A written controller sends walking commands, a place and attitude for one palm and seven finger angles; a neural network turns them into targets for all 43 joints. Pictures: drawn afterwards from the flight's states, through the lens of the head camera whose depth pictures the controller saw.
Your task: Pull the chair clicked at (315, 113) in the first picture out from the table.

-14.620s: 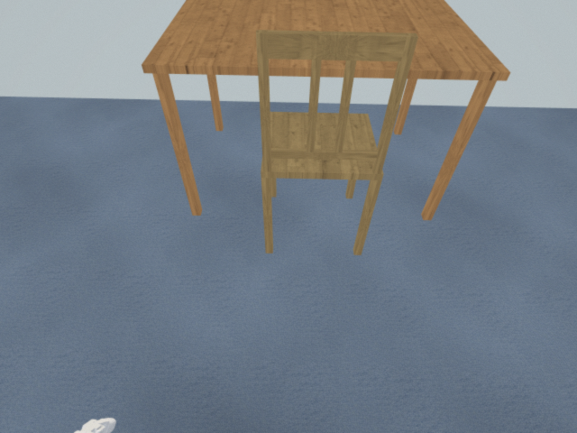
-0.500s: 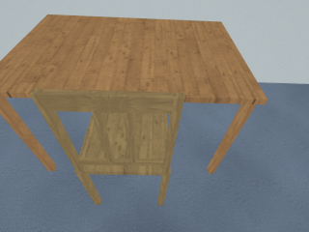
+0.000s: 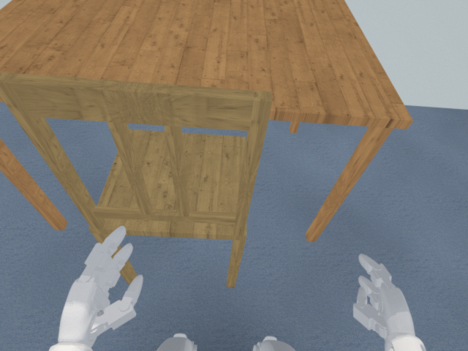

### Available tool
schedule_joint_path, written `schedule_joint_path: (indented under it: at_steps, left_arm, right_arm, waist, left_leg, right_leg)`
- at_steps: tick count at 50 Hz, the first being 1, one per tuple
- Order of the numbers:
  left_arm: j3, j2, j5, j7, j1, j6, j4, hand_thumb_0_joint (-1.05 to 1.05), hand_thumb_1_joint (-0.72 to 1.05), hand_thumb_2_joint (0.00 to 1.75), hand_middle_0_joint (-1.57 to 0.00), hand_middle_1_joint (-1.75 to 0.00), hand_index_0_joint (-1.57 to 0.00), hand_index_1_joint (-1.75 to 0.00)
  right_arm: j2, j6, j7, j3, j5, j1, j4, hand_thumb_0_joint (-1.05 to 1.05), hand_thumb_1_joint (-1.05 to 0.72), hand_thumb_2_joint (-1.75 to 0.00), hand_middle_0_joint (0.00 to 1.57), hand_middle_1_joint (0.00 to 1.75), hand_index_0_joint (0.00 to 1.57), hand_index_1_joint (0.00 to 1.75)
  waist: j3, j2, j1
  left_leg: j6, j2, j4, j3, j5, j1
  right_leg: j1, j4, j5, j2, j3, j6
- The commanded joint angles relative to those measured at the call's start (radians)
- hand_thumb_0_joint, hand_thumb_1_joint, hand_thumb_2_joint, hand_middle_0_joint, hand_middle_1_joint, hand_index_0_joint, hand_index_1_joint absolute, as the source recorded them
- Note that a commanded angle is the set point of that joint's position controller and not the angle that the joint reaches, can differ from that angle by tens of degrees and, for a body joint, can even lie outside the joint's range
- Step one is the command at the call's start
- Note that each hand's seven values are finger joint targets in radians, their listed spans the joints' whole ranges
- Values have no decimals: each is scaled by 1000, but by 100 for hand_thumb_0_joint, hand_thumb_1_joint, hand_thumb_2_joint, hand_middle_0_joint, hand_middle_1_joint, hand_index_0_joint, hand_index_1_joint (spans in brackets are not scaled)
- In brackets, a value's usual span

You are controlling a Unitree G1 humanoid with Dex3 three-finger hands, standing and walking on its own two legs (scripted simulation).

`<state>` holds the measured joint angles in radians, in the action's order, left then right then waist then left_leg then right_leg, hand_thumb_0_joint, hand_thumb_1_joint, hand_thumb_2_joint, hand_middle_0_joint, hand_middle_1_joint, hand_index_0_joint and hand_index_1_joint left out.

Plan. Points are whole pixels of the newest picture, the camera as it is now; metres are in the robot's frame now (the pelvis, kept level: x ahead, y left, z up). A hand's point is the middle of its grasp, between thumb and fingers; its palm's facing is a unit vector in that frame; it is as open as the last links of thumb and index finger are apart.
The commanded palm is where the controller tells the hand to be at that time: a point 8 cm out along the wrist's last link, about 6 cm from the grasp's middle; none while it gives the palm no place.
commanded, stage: raise the hand toward the chair's back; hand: left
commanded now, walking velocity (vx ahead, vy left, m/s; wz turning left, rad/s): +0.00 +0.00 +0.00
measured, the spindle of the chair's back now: (134, 174) +0.44 +0.23 +0.00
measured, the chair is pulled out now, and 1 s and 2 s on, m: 0.00 0.00 0.00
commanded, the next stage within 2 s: aim the fingers beside a spindle in 1.70 s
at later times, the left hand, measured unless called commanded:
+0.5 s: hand (101, 284) +0.22 +0.21 +0.03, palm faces +0.12 -0.99 -0.05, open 13.4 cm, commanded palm +0.18 +0.26 +0.02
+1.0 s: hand (88, 278) +0.23 +0.24 +0.01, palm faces +0.02 -1.00 -0.04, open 16.8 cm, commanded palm +0.21 +0.30 +0.03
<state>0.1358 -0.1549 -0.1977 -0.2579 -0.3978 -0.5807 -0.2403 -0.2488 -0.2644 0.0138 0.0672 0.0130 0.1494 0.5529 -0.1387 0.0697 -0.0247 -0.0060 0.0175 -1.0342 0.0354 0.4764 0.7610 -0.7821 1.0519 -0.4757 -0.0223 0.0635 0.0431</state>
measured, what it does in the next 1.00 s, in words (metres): stands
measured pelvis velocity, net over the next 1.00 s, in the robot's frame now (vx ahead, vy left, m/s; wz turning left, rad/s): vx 0.00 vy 0.04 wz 0.02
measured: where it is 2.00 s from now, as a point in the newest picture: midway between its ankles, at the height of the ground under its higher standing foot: outside the picture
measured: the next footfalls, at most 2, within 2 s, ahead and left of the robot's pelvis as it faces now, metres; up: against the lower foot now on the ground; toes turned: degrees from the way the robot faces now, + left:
none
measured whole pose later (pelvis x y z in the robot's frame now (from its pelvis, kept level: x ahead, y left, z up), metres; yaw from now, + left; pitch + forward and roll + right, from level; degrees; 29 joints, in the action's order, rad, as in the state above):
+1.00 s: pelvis +0.00 +0.04 -0.02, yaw +1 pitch +16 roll -3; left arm 0.17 -0.25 -0.25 -0.26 -0.34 -0.37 -0.06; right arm -0.22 -0.19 -0.04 -0.03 0.03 0.19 0.50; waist -0.14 -0.02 -0.01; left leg 0.05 0.00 -1.16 -0.01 0.53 0.91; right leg -0.87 1.08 -0.49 -0.04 0.11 -0.01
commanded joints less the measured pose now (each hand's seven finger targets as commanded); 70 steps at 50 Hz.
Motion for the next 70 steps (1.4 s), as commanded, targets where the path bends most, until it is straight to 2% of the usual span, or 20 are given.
schedule_joint_path:
  at_steps: [1,3,4,7,9,11,15,19,23,27,31,34,36,40,44,51,55,59,64,70]
  left_arm:
    - [181,-210,-62,25,-17,-86,418,0,41,69,-15,-22,-15,-22]
    - [157,-205,-75,54,55,-146,597,0,36,67,-15,-22,-15,-22]
    - [128,-208,-78,50,132,-168,655,0,34,66,-14,-21,-14,-21]
    - [36,-152,-85,-24,136,-194,563,0,27,63,-14,-20,-14,-20]
    - [3,-137,-96,-100,116,-144,448,0,22,61,-13,-19,-13,-19]
    - [51,-167,-112,-163,34,-31,294,0,18,59,-13,-19,-13,-19]
    - [193,-246,-152,-192,-78,216,290,0,8,55,-12,-17,-12,-17]
    - [292,-242,-165,-28,-127,208,462,0,-1,51,-11,-16,-11,-16]
    - [173,-164,-99,62,-52,63,489,0,-10,47,-10,-14,-10,-14]
    - [64,-135,-61,1,3,3,352,0,-20,43,-9,-13,-9,-13]
    - [92,-203,-92,-74,23,39,384,0,-29,39,-8,-11,-8,-11]
    - [196,-283,-112,-34,14,60,502,0,-36,36,-7,-10,-7,-10]
    - [194,-248,-120,12,-11,62,553,0,-41,34,-7,-9,-7,-9]
    - [129,-172,-90,69,-4,84,454,0,-50,30,-6,-8,-6,-8]
    - [53,-164,-53,17,58,133,335,0,-50,30,-6,-8,-6,-8]
    - [169,-277,-96,-9,159,122,503,0,-50,30,-6,-8,-6,-8]
    - [169,-247,-93,33,129,99,478,0,-50,30,-6,-8,-6,-8]
    - [131,-212,-83,1,124,144,319,0,-50,30,-6,-8,-6,-8]
    - [149,-250,-97,-47,132,192,340,0,-50,30,-6,-8,-6,-8]
    - [195,-265,-109,20,150,105,436,0,-50,30,-6,-8,-6,-8]
  right_arm:
    - [-85,-23,-11,32,-2,-54,-182,0,-90,-90,20,30,20,30]
    - [-70,-28,-27,23,-8,-27,-162,0,-90,-90,20,30,20,30]
    - [-79,-31,-35,19,-11,-3,-140,0,-90,-90,20,30,20,30]
    - [-94,-58,-53,10,-7,7,-86,0,-90,-90,20,30,20,30]
    - [-112,-68,-61,3,6,10,-72,0,-90,-90,20,30,20,30]
    - [-124,-58,-73,7,27,3,-78,0,-90,-90,20,30,20,30]
    - [-118,-11,-86,9,51,-39,-153,0,-90,-90,20,30,20,30]
    - [-49,4,-83,16,36,-52,-158,0,-90,-90,20,30,20,30]
    - [-44,-8,-69,15,13,-10,-107,0,-90,-90,20,30,20,30]
    - [-98,-23,-66,9,12,6,-91,0,-90,-90,20,30,20,30]
    - [-131,-30,-79,11,29,18,-131,0,-90,-90,20,30,20,30]
    - [-120,-27,-84,10,26,16,-147,0,-90,-90,20,30,20,30]
    - [-100,-20,-80,6,23,18,-152,0,-90,-90,20,30,20,30]
    - [-102,6,-67,-3,15,17,-147,0,-90,-90,20,30,20,30]
    - [-137,28,-64,-15,19,29,-167,0,-90,-90,20,30,20,30]
    - [-133,16,-79,-25,17,53,-193,0,-90,-90,20,30,20,30]
    - [-120,17,-69,-26,9,58,-166,0,-90,-90,20,30,20,30]
    - [-142,33,-64,-21,15,56,-150,0,-90,-90,20,30,20,30]
    - [-154,37,-69,-16,25,63,-177,0,-90,-90,20,30,20,30]
    - [-130,25,-61,-17,10,70,-156,0,-90,-90,20,30,20,30]
  waist:
    - [-242,-225,79]
    - [-299,-273,41]
    - [-289,-231,-6]
    - [-218,-175,-68]
    - [-181,-122,-90]
    - [-182,-28,-60]
    - [-323,9,41]
    - [-367,0,88]
    - [-237,-73,33]
    - [-138,-87,-27]
    - [-221,-112,-5]
    - [-330,-151,43]
    - [-335,-174,54]
    - [-203,-152,16]
    - [-107,-125,-20]
    - [-276,-179,22]
    - [-264,-190,20]
    - [-188,-144,-5]
    - [-243,-120,9]
    - [-265,-148,17]
  left_leg:
    - [21,-45,21,3,-181,32]
    - [29,-29,-19,-20,-231,-8]
    - [33,-22,-53,-35,-226,6]
    - [37,-8,-123,-58,-175,86]
    - [43,-6,-144,-66,-151,128]
    - [41,-13,-139,-60,-118,196]
    - [41,-37,-70,-52,-184,166]
    - [25,-26,-15,-60,-276,103]
    - [27,-14,7,-58,-283,64]
    - [31,-14,-11,-72,-155,93]
    - [37,-17,16,-72,-132,50]
    - [34,-17,53,-74,-215,-24]
    - [27,-16,71,-77,-281,-66]
    - [18,-9,85,-91,-241,-45]
    - [20,-9,99,-105,-98,13]
    - [11,-9,114,-112,-238,-110]
    - [-7,0,109,-120,-351,-141]
    - [-1,-2,106,-113,-273,-70]
    - [5,-4,124,-107,-306,-93]
    - [-3,-3,114,-104,-370,-121]
  right_leg:
    - [142,-111,136,0,-114,-10]
    - [108,-91,190,11,-110,-12]
    - [58,-81,192,19,-114,-17]
    - [-23,-88,138,17,-133,-25]
    - [-32,-102,114,16,-138,-31]
    - [27,-137,62,3,-161,-45]
    - [249,-164,171,-34,-179,-66]
    - [320,-115,392,-25,-118,-63]
    - [121,-83,289,8,-43,-40]
    - [-33,-88,81,13,-30,-29]
    - [16,-116,42,10,-43,-25]
    - [94,-97,125,18,-17,-20]
    - [102,-85,185,22,7,-19]
    - [24,-89,142,29,37,-21]
    - [-41,-103,42,31,36,-20]
    - [58,-109,133,33,28,-13]
    - [37,-91,181,37,45,-15]
    - [12,-103,153,36,47,-19]
    - [80,-127,187,36,40,-20]
    - [81,-113,222,38,40,-19]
